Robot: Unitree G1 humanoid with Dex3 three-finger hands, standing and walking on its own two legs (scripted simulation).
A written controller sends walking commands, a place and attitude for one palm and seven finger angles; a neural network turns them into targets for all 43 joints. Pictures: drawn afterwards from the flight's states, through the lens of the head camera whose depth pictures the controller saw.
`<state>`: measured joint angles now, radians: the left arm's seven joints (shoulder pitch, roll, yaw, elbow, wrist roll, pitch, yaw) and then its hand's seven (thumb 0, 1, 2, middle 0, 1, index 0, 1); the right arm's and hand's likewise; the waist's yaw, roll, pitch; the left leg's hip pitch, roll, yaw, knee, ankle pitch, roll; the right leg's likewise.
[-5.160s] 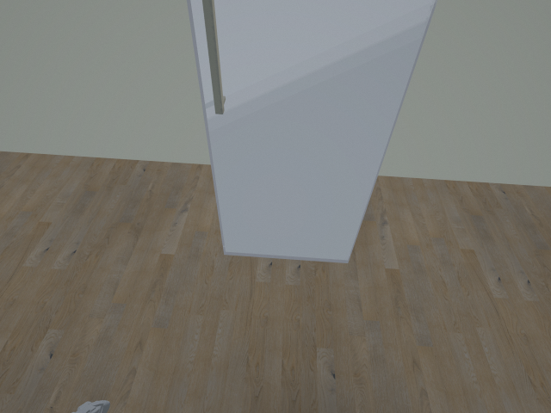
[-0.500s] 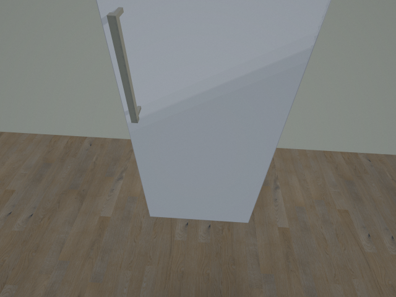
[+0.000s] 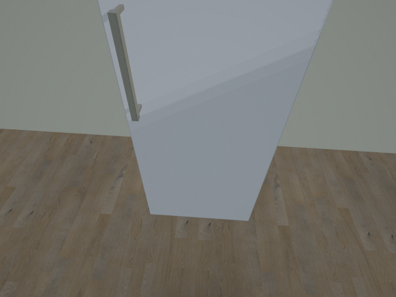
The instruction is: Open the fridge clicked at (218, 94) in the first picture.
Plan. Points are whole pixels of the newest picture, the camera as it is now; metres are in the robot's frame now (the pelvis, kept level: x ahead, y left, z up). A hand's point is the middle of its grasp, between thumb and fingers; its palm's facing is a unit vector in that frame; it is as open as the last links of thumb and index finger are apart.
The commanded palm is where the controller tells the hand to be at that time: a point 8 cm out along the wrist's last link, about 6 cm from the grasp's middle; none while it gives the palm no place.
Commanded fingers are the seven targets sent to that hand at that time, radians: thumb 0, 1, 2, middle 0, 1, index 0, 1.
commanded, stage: look again from close up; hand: left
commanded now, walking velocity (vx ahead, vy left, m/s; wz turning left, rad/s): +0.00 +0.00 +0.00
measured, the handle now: (128, 70) +0.60 +0.22 +0.16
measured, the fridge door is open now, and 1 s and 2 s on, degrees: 0 0 0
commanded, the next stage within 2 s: shuffle to correct the standing spot in 1.60 s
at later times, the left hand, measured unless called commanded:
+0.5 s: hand out of the picture -0.01 +0.15 -0.18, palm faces +0.06 -0.98 -0.16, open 7.4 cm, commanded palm none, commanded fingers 0.00 0.90 0.90 -0.20 -0.30 -0.20 -0.30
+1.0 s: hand out of the picture -0.01 +0.15 -0.18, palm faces +0.07 -0.99 -0.15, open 7.4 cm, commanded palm none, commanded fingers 0.00 0.90 0.90 -0.20 -0.30 -0.20 -0.30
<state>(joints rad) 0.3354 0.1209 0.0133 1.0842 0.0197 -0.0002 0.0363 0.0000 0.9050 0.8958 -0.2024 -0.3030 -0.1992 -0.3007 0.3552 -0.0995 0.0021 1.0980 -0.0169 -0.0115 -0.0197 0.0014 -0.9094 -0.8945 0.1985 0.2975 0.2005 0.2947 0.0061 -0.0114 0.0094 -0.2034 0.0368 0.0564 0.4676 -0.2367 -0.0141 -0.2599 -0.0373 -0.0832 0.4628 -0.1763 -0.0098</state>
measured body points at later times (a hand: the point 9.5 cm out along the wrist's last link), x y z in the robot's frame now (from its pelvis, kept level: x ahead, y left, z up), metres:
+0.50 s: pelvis +0.01 +0.00 +0.00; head +0.01 +0.00 +0.45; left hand -0.01 +0.20 -0.16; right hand -0.01 -0.21 -0.16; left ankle +0.01 +0.13 -0.74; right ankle +0.05 -0.11 -0.74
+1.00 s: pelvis +0.01 -0.01 +0.00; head +0.01 +0.00 +0.45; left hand -0.01 +0.20 -0.16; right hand -0.02 -0.21 -0.16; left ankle +0.01 +0.13 -0.74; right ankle +0.05 -0.11 -0.74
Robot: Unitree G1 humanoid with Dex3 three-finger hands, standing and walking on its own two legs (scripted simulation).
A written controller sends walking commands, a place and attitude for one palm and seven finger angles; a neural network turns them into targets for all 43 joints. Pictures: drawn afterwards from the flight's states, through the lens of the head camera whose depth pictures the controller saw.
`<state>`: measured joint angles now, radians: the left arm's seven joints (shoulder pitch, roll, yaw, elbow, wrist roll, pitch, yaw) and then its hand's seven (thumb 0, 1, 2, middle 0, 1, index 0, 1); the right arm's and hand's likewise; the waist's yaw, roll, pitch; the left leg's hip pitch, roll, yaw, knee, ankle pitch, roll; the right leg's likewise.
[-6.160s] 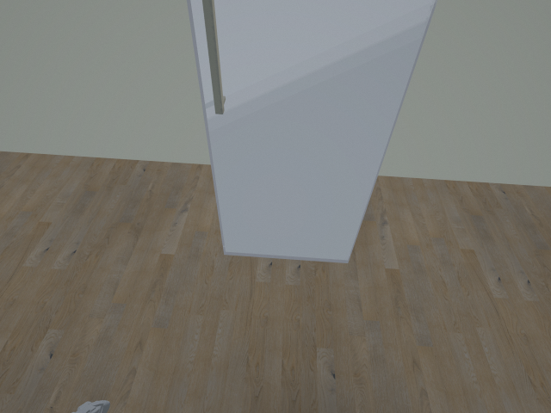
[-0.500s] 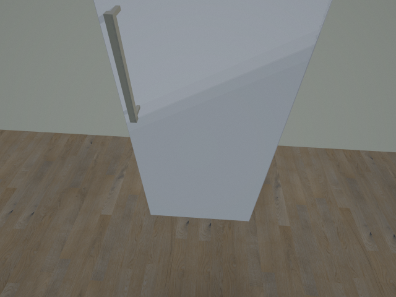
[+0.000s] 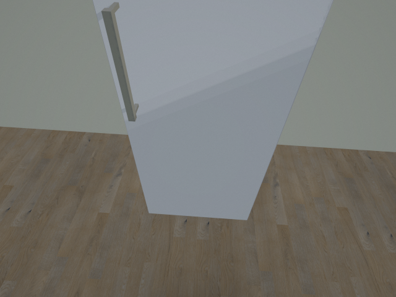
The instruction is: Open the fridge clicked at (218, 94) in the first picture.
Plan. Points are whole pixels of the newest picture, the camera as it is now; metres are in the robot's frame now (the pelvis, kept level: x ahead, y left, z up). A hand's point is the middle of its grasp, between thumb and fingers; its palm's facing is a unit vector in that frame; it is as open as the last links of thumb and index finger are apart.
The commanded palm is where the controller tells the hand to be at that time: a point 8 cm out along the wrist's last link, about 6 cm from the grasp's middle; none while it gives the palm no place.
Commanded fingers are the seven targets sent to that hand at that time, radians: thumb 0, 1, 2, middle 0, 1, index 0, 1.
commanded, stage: look again from close up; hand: left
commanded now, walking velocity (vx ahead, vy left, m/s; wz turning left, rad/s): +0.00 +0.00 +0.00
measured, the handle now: (124, 69) +0.59 +0.23 +0.16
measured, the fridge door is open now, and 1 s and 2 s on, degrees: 0 0 0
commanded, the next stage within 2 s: shuffle to correct the standing spot in 0.60 s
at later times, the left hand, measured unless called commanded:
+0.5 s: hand out of the picture -0.01 +0.15 -0.18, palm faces +0.07 -0.99 -0.14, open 7.4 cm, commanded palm none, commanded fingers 0.00 0.90 0.90 -0.20 -0.30 -0.20 -0.30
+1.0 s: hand out of the picture +0.00 +0.18 -0.19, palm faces +0.12 -0.98 -0.13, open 7.4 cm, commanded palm none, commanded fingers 0.00 0.90 0.90 -0.20 -0.30 -0.20 -0.30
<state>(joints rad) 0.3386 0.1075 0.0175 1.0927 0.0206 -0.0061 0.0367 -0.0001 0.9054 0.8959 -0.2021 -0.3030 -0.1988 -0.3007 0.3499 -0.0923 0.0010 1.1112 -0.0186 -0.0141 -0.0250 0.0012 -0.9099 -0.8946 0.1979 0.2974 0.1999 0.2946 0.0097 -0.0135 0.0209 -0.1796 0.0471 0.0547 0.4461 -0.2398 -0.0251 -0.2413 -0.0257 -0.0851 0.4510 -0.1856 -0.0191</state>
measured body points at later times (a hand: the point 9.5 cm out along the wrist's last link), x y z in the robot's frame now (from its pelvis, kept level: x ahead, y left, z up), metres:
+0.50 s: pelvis +0.01 +0.00 +0.00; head +0.01 +0.01 +0.45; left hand -0.02 +0.21 -0.16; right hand -0.02 -0.19 -0.16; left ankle +0.00 +0.13 -0.74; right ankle +0.04 -0.11 -0.74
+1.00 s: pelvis +0.04 +0.03 -0.01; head +0.05 +0.05 +0.44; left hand -0.01 +0.23 -0.18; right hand +0.01 -0.19 -0.16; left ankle +0.00 +0.13 -0.74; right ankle +0.04 -0.11 -0.74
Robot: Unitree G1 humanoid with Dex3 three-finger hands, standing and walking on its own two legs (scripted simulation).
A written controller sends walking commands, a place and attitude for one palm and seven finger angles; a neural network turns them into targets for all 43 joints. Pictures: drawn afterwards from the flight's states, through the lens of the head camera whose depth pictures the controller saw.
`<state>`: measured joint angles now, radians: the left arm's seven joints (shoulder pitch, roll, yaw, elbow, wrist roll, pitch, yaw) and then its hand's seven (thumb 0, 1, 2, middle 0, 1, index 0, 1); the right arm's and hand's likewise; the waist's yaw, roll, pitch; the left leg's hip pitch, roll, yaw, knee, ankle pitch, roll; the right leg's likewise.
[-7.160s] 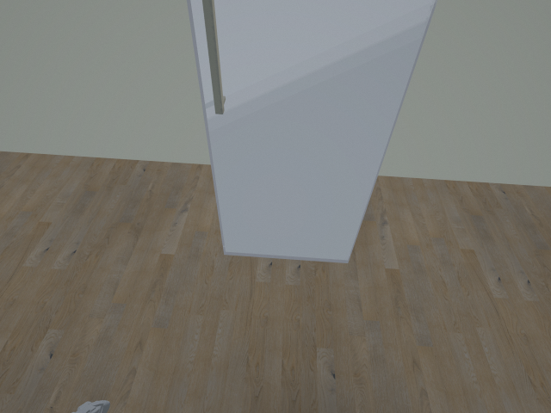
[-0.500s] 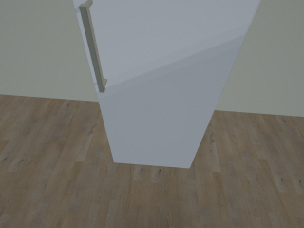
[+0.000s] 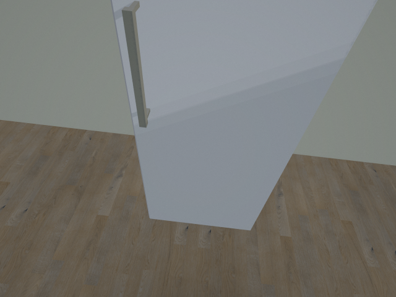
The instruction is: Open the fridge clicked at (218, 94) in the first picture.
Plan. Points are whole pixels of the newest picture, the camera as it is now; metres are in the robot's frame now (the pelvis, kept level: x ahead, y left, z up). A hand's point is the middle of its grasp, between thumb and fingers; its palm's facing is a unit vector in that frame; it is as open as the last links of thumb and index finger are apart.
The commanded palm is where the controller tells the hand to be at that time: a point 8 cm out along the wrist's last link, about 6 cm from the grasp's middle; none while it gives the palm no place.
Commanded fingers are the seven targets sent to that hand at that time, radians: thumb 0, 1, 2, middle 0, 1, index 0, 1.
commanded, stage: shuffle to correct the standing spot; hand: left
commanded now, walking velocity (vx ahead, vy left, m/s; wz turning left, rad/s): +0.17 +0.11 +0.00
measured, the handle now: (140, 73) +0.55 +0.20 +0.17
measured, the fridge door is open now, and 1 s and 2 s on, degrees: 0 0 0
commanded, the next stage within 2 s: come to a stop and stand still in 0.14 s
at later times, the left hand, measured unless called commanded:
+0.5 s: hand (116, 295) +0.16 +0.20 -0.17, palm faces +0.08 -0.97 -0.23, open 7.2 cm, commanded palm none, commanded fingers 0.00 0.90 0.90 -0.20 -0.30 -0.20 -0.30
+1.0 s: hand out of the picture +0.08 +0.18 -0.17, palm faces +0.02 -0.98 -0.20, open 7.4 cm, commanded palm none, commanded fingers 0.00 0.90 0.90 -0.20 -0.30 -0.20 -0.30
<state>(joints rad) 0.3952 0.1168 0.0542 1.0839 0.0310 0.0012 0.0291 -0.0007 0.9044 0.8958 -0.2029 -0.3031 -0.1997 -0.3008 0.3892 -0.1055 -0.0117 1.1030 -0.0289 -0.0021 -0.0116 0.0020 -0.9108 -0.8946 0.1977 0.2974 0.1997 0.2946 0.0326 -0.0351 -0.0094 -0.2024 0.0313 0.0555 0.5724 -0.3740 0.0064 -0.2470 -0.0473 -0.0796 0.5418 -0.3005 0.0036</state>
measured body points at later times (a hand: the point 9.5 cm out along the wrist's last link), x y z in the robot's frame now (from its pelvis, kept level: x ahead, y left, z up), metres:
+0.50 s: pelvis +0.09 +0.01 +0.00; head +0.13 +0.02 +0.45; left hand +0.15 +0.25 -0.16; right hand +0.08 -0.19 -0.16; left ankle +0.06 +0.14 -0.70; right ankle +0.13 -0.08 -0.73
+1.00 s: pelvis +0.08 +0.01 +0.00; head +0.09 +0.00 +0.45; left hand +0.08 +0.23 -0.15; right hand +0.15 -0.22 -0.15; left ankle +0.11 +0.14 -0.73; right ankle +0.05 -0.08 -0.73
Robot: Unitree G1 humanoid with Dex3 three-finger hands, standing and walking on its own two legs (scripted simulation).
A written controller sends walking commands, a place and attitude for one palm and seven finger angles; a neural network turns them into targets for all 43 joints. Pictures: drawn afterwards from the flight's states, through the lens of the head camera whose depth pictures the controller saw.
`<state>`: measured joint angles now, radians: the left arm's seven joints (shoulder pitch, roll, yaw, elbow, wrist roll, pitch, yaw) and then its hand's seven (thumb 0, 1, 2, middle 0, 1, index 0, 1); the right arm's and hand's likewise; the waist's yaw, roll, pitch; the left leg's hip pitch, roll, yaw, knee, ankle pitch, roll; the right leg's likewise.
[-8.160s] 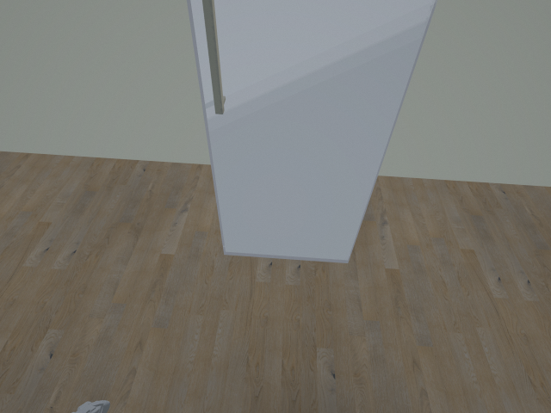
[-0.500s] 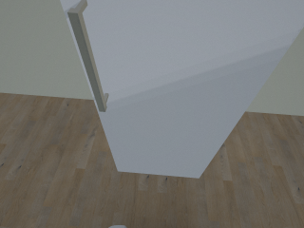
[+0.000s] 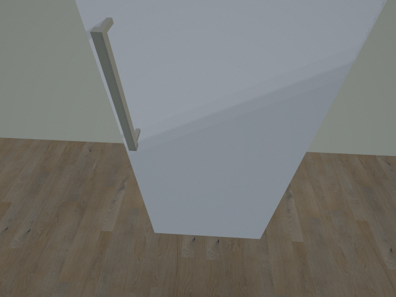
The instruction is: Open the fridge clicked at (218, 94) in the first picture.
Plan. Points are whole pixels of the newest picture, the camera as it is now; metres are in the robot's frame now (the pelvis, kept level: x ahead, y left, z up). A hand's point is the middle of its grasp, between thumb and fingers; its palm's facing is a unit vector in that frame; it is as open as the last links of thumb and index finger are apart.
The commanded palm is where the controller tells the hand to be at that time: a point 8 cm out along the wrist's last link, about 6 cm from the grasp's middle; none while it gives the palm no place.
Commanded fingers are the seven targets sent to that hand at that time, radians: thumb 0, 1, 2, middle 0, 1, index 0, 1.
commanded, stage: come to a stop and stand still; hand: left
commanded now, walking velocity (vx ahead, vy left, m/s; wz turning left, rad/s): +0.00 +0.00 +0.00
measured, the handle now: (122, 95) +0.47 +0.19 +0.17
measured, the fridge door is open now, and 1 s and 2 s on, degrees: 0 0 0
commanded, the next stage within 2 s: look again from close up in 0.98 s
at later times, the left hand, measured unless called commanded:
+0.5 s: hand out of the picture +0.03 +0.27 -0.16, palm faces -0.01 -0.95 -0.31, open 7.4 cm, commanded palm none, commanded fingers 0.00 0.90 0.90 -0.20 -0.30 -0.20 -0.30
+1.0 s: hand out of the picture +0.00 +0.30 -0.16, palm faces -0.02 -0.95 -0.31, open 7.4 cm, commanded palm none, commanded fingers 0.00 0.90 0.90 -0.20 -0.30 -0.20 -0.30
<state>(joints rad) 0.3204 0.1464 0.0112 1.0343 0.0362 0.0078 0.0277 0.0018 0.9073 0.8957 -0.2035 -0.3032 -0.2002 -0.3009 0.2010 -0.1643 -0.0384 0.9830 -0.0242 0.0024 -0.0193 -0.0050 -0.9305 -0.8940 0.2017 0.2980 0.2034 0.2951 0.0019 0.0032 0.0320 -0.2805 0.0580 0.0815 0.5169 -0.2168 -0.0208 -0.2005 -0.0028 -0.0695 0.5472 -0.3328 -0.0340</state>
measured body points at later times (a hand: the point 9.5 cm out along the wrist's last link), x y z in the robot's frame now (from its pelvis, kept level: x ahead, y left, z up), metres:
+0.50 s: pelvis -0.04 +0.03 +0.00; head -0.05 +0.04 +0.45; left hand +0.03 +0.32 -0.14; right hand -0.01 -0.25 -0.13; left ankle +0.03 +0.14 -0.73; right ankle -0.02 -0.09 -0.73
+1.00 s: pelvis -0.03 +0.06 +0.01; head -0.03 +0.07 +0.46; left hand +0.00 +0.35 -0.14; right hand +0.06 -0.23 -0.12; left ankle +0.03 +0.14 -0.73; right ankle -0.02 -0.09 -0.73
